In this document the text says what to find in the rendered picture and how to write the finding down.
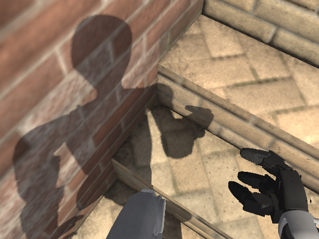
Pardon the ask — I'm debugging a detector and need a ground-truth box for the right robot forearm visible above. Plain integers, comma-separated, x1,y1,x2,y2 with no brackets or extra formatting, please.
278,210,319,239

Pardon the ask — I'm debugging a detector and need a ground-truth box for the robot left thigh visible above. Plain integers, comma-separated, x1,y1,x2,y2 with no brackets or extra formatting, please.
106,191,166,239

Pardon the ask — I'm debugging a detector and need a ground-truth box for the right robot hand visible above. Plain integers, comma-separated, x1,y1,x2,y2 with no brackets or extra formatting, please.
228,147,312,224

